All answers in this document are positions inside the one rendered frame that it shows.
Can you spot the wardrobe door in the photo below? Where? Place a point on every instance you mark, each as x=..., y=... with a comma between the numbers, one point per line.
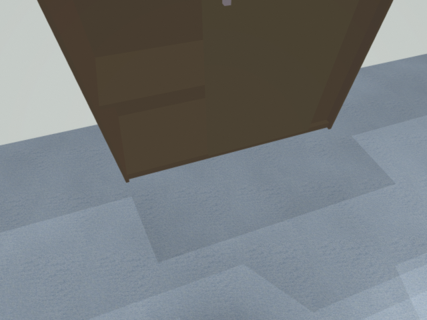
x=266, y=64
x=357, y=29

